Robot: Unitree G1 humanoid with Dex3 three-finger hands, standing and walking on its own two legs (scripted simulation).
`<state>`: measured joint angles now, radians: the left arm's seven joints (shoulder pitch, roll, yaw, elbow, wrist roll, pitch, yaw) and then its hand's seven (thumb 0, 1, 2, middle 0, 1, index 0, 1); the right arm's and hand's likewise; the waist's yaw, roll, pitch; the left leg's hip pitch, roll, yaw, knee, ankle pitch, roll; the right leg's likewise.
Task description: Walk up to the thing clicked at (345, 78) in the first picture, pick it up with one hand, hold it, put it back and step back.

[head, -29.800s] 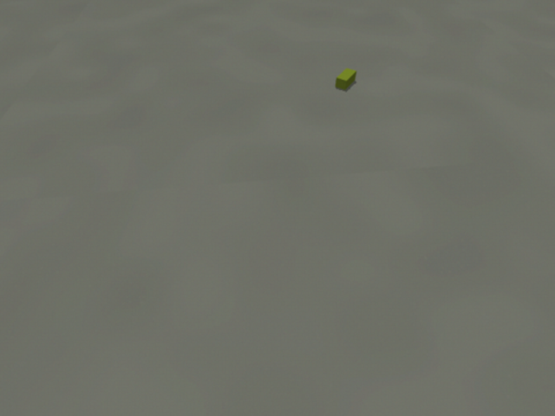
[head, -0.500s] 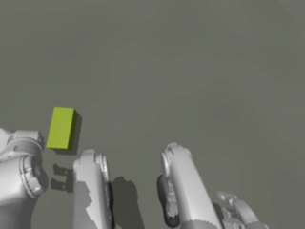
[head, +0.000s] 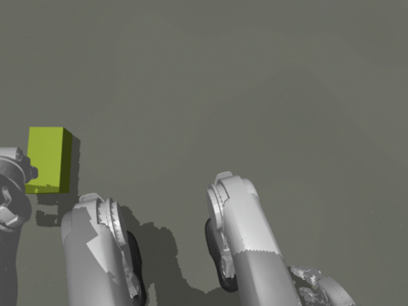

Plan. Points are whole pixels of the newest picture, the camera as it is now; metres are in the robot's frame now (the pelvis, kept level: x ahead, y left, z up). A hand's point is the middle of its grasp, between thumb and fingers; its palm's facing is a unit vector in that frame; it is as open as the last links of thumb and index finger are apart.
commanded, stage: rise first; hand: left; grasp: from above
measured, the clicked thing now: (50, 161) +0.44 +0.32 -0.33
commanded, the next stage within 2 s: none
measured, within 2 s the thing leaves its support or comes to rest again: neither
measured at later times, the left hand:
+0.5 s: hand (14, 169) +0.40 +0.34 -0.20, palm faces +0.07 -0.48 -0.87, open 13.6 cm
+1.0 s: hand (25, 168) +0.40 +0.33 -0.21, palm faces +0.06 -0.46 -0.89, open 13.7 cm
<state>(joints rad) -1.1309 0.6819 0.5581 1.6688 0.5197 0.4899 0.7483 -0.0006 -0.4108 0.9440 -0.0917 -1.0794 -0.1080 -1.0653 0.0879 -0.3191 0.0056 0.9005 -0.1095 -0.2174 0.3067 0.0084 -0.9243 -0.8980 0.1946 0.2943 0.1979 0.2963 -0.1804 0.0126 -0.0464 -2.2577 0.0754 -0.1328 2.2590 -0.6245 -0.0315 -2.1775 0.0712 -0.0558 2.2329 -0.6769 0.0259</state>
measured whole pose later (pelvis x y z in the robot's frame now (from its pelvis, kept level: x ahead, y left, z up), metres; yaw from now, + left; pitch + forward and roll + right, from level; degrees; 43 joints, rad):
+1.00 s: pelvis -0.01 +0.00 -0.03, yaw -3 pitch +29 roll -9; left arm -1.17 0.79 0.60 1.70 0.48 0.50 0.84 0.00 -0.45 0.96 -0.12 -1.01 -0.11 -1.02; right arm 0.08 -0.36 0.08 0.88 -0.15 -0.20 0.42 0.01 -0.94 -0.90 0.19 0.29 0.20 0.30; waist -0.26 -0.02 0.11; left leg -2.29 0.07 -0.21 2.38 -0.63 -0.04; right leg -2.18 0.09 -0.12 2.31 -0.66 0.03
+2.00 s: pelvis +0.00 +0.00 -0.03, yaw -4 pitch +29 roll -9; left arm -1.15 0.81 0.55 1.67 0.48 0.51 0.78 0.00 -0.35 0.88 -0.28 -0.80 -0.24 -0.84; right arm 0.10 -0.36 0.11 0.89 -0.14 -0.20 0.43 0.01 -0.95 -0.91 0.19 0.29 0.19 0.30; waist -0.25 -0.03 0.09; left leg -2.28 0.07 -0.22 2.39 -0.64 -0.04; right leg -2.17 0.09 -0.12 2.31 -0.67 0.03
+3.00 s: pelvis +0.00 +0.01 -0.03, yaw -4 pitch +28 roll -10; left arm -1.14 0.86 0.54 1.67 0.49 0.50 0.76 0.00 -0.20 0.77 -0.43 -0.63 -0.38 -0.68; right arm 0.09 -0.36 0.14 0.88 -0.15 -0.23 0.42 0.01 -0.95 -0.91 0.19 0.29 0.19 0.30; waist -0.25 -0.04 0.11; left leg -2.28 0.06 -0.23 2.41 -0.65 -0.03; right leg -2.16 0.09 -0.13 2.32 -0.68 0.04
